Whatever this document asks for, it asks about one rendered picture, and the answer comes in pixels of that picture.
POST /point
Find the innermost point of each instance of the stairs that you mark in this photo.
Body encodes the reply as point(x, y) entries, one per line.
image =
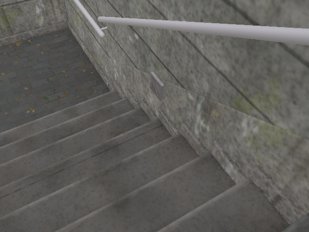
point(103, 166)

